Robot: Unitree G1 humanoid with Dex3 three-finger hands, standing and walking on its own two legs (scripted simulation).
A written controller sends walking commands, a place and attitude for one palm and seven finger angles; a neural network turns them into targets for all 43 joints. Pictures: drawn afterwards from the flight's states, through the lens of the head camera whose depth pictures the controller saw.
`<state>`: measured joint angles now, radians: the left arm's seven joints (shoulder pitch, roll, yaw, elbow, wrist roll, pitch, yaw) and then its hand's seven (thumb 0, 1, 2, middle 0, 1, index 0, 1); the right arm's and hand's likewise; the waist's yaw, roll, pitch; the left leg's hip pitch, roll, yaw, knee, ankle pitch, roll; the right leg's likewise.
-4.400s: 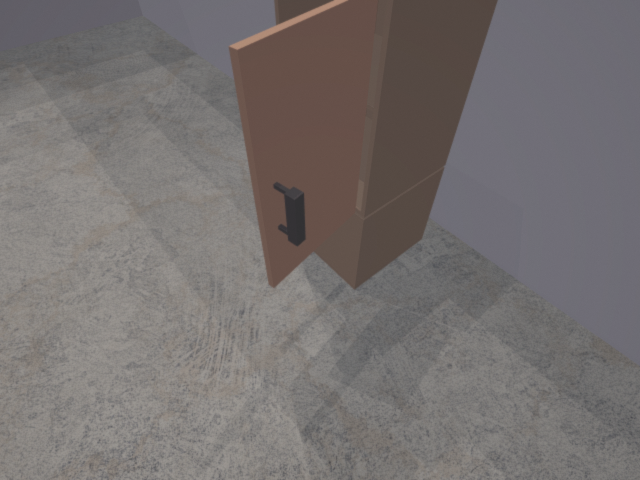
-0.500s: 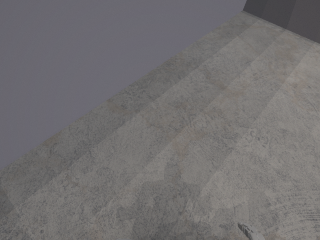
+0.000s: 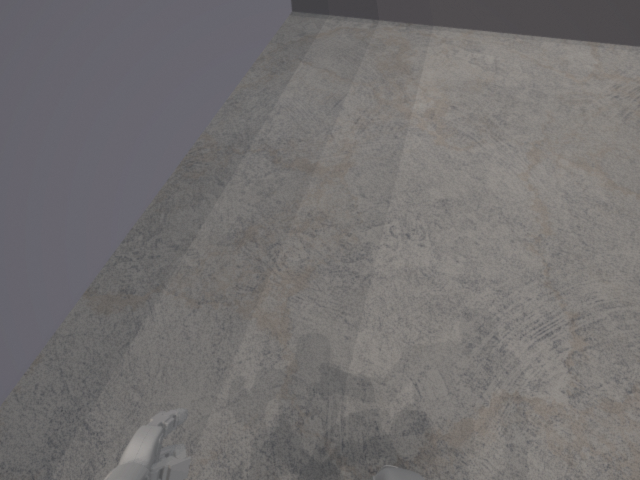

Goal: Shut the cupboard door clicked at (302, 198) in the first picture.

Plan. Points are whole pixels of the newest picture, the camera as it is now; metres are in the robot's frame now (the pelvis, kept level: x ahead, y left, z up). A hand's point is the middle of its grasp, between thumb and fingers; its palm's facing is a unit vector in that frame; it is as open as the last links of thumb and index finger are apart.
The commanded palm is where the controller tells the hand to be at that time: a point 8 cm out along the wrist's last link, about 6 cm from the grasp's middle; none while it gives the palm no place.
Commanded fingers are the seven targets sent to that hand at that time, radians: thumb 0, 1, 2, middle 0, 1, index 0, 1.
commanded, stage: walk around to get in front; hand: left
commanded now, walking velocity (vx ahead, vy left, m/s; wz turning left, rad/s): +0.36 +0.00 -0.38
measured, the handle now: out of the picture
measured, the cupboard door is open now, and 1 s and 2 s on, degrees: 100 100 100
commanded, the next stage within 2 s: walk to a spot facing it in 0.84 s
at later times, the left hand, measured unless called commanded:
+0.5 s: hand out of the picture +0.14 +0.13 -0.15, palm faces -0.01 -0.98 -0.19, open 7.3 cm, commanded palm none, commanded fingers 0.00 0.90 0.90 -0.20 -0.30 -0.20 -0.30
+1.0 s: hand (300, 219) +0.60 +0.05 -0.14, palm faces -0.34 -0.91 -0.23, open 7.3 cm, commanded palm none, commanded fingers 0.00 0.90 0.90 -0.20 -0.30 -0.20 -0.30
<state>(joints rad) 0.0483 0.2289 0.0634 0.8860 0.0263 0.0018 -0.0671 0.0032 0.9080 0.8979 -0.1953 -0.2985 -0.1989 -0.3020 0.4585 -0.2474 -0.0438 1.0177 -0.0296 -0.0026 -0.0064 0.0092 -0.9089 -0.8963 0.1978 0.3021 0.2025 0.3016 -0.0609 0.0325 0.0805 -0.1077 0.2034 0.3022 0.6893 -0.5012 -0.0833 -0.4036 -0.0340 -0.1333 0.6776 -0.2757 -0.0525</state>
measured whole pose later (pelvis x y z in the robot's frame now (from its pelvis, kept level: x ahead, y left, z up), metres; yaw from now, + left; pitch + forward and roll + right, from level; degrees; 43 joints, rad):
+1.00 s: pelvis +0.44 -0.11 +0.02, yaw -18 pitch +2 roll +2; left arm 0.12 0.22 0.06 1.00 0.03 -0.01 -0.03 0.00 0.92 0.90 -0.19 -0.30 -0.20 -0.30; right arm 0.47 -0.16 -0.03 1.12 -0.03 -0.06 -0.02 0.01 -0.92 -0.90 0.20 0.30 0.20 0.30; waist -0.05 -0.01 0.07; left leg 0.01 0.06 0.27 0.36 -0.37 -0.04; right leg -0.54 -0.09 -0.09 0.69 -0.15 -0.03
